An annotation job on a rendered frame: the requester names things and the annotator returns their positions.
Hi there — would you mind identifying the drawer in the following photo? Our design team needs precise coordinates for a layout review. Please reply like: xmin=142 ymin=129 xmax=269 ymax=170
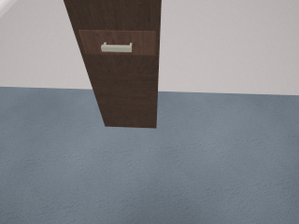
xmin=78 ymin=30 xmax=156 ymax=55

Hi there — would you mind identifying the handle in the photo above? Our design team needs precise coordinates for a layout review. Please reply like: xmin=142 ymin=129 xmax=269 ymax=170
xmin=101 ymin=42 xmax=133 ymax=52

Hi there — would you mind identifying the cabinet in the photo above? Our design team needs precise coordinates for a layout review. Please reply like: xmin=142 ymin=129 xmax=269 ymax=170
xmin=64 ymin=0 xmax=162 ymax=129

